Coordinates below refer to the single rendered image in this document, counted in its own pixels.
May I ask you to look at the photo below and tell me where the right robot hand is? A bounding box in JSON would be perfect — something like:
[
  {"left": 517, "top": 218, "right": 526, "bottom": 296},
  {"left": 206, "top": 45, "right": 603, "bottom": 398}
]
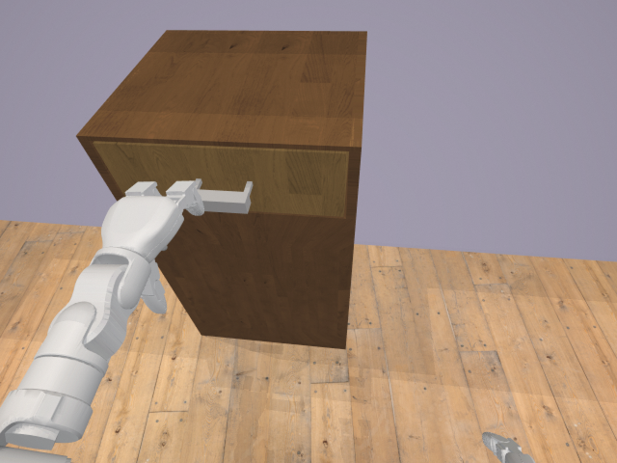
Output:
[{"left": 482, "top": 432, "right": 535, "bottom": 463}]

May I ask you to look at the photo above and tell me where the robot left forearm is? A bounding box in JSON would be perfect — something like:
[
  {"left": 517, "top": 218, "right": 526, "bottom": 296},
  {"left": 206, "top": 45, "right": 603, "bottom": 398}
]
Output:
[{"left": 0, "top": 247, "right": 151, "bottom": 450}]

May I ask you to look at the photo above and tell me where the handle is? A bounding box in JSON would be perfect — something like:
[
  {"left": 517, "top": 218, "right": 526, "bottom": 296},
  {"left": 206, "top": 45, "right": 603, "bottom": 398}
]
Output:
[{"left": 186, "top": 178, "right": 253, "bottom": 214}]

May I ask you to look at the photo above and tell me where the cabinet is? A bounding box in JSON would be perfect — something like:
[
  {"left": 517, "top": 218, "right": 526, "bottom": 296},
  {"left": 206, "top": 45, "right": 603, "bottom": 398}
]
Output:
[{"left": 76, "top": 30, "right": 367, "bottom": 349}]

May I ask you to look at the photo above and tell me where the left robot hand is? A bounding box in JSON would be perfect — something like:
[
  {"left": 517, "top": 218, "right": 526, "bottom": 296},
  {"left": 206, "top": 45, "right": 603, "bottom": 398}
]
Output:
[{"left": 101, "top": 181, "right": 204, "bottom": 314}]

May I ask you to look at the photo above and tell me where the drawer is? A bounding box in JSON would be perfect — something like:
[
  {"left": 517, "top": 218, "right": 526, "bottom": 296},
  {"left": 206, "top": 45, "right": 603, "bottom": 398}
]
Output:
[{"left": 93, "top": 141, "right": 349, "bottom": 217}]

